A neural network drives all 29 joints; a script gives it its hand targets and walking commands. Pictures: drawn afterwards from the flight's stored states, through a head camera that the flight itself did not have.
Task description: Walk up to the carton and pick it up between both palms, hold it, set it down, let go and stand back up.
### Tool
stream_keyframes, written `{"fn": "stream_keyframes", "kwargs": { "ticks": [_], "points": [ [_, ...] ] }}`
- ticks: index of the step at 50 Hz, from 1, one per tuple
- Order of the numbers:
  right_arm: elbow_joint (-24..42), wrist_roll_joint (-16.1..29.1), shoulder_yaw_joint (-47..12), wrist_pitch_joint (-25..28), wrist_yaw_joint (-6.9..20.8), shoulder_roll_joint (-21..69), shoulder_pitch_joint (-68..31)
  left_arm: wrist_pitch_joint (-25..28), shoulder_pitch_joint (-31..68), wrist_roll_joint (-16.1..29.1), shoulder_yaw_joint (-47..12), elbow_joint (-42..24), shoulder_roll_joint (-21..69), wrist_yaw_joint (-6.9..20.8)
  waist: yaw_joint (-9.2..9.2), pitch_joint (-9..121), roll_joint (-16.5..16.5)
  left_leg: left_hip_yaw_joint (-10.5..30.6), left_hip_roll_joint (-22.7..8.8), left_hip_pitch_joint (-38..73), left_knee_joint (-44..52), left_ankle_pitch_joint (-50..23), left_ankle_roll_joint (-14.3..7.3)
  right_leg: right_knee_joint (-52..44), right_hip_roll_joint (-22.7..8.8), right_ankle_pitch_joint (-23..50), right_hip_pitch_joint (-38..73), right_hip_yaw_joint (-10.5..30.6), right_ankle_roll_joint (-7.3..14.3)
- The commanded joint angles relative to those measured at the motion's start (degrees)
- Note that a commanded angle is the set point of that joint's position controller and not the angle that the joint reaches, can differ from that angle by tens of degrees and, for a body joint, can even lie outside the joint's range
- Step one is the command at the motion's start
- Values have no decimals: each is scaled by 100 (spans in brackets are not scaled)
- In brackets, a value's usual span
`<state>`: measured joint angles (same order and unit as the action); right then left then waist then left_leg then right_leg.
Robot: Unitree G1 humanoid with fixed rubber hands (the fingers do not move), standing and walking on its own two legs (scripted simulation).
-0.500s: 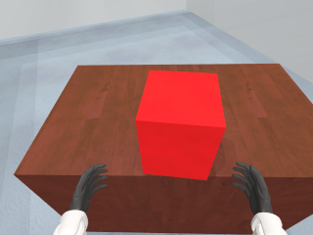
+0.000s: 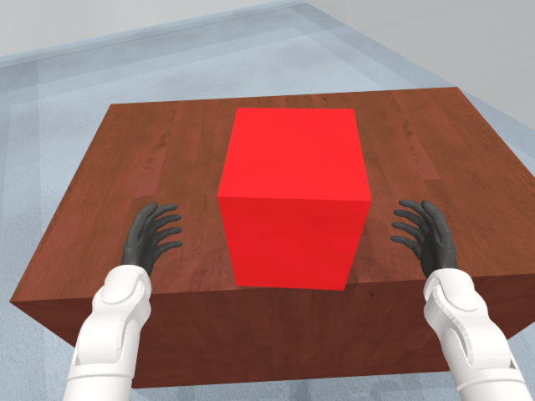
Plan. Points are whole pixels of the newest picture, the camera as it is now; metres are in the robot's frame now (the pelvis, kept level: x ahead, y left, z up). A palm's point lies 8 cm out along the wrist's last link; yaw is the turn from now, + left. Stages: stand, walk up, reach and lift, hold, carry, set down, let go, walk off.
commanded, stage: reach and lift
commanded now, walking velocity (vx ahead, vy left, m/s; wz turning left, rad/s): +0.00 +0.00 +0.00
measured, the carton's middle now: (291, 201) +0.45 -0.01 +0.03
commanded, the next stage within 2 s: none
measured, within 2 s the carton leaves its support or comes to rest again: neither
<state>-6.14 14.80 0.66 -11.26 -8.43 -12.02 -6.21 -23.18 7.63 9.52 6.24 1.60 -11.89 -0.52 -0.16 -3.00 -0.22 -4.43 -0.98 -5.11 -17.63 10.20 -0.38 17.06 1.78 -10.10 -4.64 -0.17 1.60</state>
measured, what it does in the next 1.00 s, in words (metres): stands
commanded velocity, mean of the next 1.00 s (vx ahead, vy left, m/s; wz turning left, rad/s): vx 0.00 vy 0.00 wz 0.00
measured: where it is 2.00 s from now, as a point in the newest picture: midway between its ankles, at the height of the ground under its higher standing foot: outside the picture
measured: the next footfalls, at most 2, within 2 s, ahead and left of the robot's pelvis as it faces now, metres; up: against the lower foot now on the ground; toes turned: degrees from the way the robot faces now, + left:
none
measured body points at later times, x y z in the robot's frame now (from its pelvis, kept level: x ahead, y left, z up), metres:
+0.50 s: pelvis -0.01 -0.01 +0.00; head +0.00 +0.00 +0.45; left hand +0.38 +0.21 +0.14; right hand +0.38 -0.20 +0.13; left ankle -0.01 +0.11 -0.75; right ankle -0.01 -0.10 -0.75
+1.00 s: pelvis +0.00 -0.01 +0.00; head +0.01 +0.01 +0.45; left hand +0.45 +0.19 +0.18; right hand +0.44 -0.21 +0.19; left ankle -0.01 +0.11 -0.75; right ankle -0.01 -0.10 -0.75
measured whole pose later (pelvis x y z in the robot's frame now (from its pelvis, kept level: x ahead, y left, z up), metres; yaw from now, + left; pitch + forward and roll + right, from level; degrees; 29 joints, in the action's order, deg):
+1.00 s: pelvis +0.00 -0.01 +0.00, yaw +0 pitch +5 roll -1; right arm -53.0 24.1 -2.1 -17.2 -6.6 -19.4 -56.0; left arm -25.4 53.7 10.7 3.8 44.2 -18.5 -3.6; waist 2.2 6.0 -1.2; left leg -2.5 -2.0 -16.1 -21.6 10.9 0.3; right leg 18.1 3.0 -9.4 -14.1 -0.9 2.2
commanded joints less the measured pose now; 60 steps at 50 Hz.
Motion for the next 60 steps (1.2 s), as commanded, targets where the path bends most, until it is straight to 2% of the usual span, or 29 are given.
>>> {"fn": "stream_keyframes", "kwargs": {
  "ticks": [1,4,7,10,14,16,18,20,21,22,25,30,32,34,36,37,38,40,48,54,60],
  "points": [
    [726,-1,242,48,16,-551,-2029,105,2185,25,279,-717,-659,-46,-4,1623,81,320,30,640,76,-1019,89,-133,-59,1077,-218,163,-245],
    [597,79,239,-13,12,-638,-2340,0,2508,-13,321,-839,-692,-109,22,1996,161,314,24,801,-54,-1456,119,-50,-14,1484,-144,148,-247],
    [359,95,221,-123,-63,-741,-2707,-233,2745,-41,421,-550,-774,-34,120,2082,44,276,60,692,-120,-1389,104,21,-13,1714,107,155,-316],
    [225,172,179,-220,-168,-786,-3075,-445,3053,-115,538,-453,-936,4,122,2152,-51,248,110,535,-121,-1421,42,102,-17,2063,348,166,-390],
    [-86,276,142,-387,-214,-802,-3595,-604,3541,-148,606,-132,-997,6,172,2082,-15,248,109,439,-61,-1176,30,51,-25,1833,260,150,-401],
    [-280,313,157,-457,-195,-857,-3841,-633,3765,-129,590,98,-987,-6,167,2054,43,285,90,382,-66,-1199,60,43,8,1725,116,107,-381],
    [-182,382,130,-467,-172,-927,-4064,-615,4101,-70,552,-25,-1099,-41,182,2447,57,285,93,505,-158,-1367,73,80,37,1839,157,76,-381],
    [-373,435,173,-491,-141,-1017,-4274,-609,4323,-68,531,122,-1158,-63,202,2521,232,309,91,529,-213,-1529,128,78,51,1949,75,56,-334],
    [-574,392,240,-503,-123,-1007,-4404,-591,4556,-56,483,290,-1142,-65,259,2616,289,317,89,496,-236,-1389,141,74,51,1772,-31,42,-328],
    [-721,373,209,-524,-94,-993,-4525,-579,4637,-36,460,597,-1134,-61,228,2517,234,324,76,443,-212,-1251,109,49,34,1643,-122,29,-309],
    [-1085,394,293,-567,-31,-1047,-4913,-478,5092,-33,428,902,-1240,-113,231,2641,236,358,48,492,-192,-1172,111,15,9,1530,-211,38,-311],
    [-1388,515,187,-526,-16,-1186,-5606,-428,5639,7,395,1329,-1419,-134,183,3206,161,407,84,533,-386,-1764,117,173,40,2349,61,14,-340],
    [-1759,508,128,-530,-22,-1246,-5789,-445,5661,4,390,1843,-1402,-113,170,3041,-29,427,70,434,-401,-1764,98,196,52,2474,120,-5,-355],
    [-2072,576,98,-541,-27,-1268,-5998,-401,6003,3,325,2032,-1449,-105,219,3142,18,417,109,362,-401,-1679,90,214,31,2534,91,10,-379],
    [-2092,627,142,-526,-20,-1312,-6242,-340,6343,39,269,1851,-1561,-137,242,3375,71,420,106,490,-385,-1806,123,216,46,2645,117,0,-382],
    [-2518,590,289,-533,36,-1588,-6535,-361,6436,93,51,2264,-1360,-172,428,3266,28,409,19,589,-408,-1653,73,169,99,2532,-218,-31,-401],
    [-2692,598,235,-518,72,-1504,-6638,-314,6524,91,88,2387,-1409,-194,345,3248,32,420,26,597,-440,-1614,56,115,91,2372,-293,-45,-376],
    [-2922,621,204,-478,109,-1560,-6859,-218,6734,118,9,2677,-1425,-247,333,3320,44,444,3,589,-452,-1625,31,112,74,2362,-349,-27,-371],
    [-3862,983,-98,-329,206,-1688,-7736,57,7685,98,-61,3337,-1685,-336,147,3765,222,444,70,435,-572,-1948,111,244,59,2904,-266,-5,-459],
    [-4470,1006,-157,-298,268,-1743,-8260,251,8239,274,-276,4074,-1696,-372,172,3859,221,473,35,369,-592,-1757,141,205,57,2733,-531,-29,-424],
    [-5053,863,-211,-163,252,-1602,-8120,636,8065,254,-429,4921,-1515,-280,266,3706,154,503,15,359,-600,-1802,171,139,50,2648,-595,-32,-396]
  ]
}}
